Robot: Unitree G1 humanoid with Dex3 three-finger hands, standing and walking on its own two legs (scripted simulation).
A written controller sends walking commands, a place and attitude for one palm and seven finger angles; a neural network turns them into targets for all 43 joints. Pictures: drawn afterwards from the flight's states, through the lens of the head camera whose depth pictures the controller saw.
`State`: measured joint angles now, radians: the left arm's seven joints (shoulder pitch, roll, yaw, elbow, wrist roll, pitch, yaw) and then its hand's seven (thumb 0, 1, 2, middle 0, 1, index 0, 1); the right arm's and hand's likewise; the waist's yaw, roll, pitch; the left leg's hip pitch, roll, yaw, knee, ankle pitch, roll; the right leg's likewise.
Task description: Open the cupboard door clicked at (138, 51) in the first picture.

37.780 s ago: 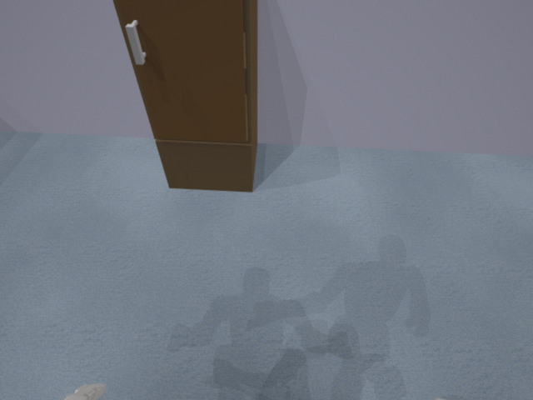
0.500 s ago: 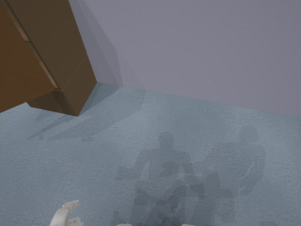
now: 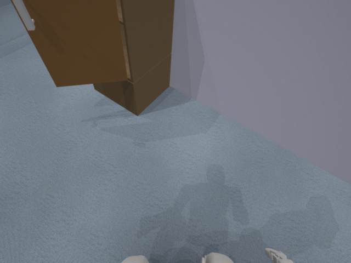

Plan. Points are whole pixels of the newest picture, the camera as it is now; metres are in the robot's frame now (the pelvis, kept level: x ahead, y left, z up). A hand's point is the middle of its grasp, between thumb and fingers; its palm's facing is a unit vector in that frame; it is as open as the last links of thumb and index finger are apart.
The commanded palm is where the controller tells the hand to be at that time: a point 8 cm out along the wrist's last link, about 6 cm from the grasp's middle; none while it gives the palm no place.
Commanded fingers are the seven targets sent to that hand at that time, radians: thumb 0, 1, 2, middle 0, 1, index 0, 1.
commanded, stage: turn to face it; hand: left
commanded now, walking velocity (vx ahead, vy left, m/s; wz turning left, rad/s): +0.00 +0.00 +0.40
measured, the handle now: (25, 10) +0.93 +0.65 +0.01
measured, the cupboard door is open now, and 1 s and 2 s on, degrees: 47 47 47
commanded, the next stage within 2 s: take the last steps up to it in 0.38 s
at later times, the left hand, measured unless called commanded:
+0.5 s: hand out of the picture +0.05 +0.14 -0.15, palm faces +0.21 -0.95 -0.24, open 7.3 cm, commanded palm none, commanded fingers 0.00 0.90 0.90 -0.20 -0.30 -0.20 -0.30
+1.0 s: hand out of the picture +0.09 +0.22 -0.15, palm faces +0.33 -0.93 -0.19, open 7.4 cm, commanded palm none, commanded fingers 0.00 0.90 0.90 -0.20 -0.30 -0.20 -0.30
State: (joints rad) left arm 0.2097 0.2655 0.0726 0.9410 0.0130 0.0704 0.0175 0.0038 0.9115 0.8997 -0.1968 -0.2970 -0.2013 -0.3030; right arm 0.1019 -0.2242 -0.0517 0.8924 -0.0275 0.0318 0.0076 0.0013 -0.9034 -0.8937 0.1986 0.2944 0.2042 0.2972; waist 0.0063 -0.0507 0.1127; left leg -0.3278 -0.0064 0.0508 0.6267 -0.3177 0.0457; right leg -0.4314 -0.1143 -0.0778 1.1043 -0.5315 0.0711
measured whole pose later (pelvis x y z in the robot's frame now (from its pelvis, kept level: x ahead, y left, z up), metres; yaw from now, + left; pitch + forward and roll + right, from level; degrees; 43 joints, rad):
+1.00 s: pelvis +0.09 +0.02 +0.02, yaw +18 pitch +0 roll +0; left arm 0.17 0.20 0.05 1.01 0.02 0.02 -0.02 0.00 0.91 0.90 -0.19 -0.30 -0.20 -0.30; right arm 0.33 -0.15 -0.01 1.06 -0.03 -0.03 -0.01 0.00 -0.90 -0.89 0.20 0.29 0.21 0.30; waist 0.00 -0.01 0.07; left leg -0.04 -0.06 0.06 0.31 -0.28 0.08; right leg -0.54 -0.11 -0.08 0.96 -0.29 0.03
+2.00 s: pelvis +0.38 +0.22 +0.01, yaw +19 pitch +0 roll +2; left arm 0.13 0.18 0.06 0.99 0.02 0.00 -0.01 0.00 0.92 0.90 -0.19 -0.30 -0.20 -0.30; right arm 0.31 -0.18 -0.03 1.07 -0.04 -0.04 -0.02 -0.01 -0.93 -0.89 0.20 0.29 0.20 0.30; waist 0.00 -0.01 0.06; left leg -0.09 -0.04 0.19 0.34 -0.25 0.06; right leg -0.49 -0.09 -0.09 0.80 -0.27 -0.02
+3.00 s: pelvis +0.45 +0.23 +0.00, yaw +17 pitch -1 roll +0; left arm 0.29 0.18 -0.01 0.95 0.02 0.00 0.04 0.00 0.91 0.90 -0.20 -0.30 -0.20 -0.30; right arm 0.24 -0.18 0.00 0.98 -0.02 0.03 0.00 0.00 -0.90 -0.89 0.20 0.29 0.20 0.30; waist -0.01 0.00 0.02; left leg -0.30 0.04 0.04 0.57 -0.25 -0.01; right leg -0.18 0.03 -0.03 0.56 -0.36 -0.04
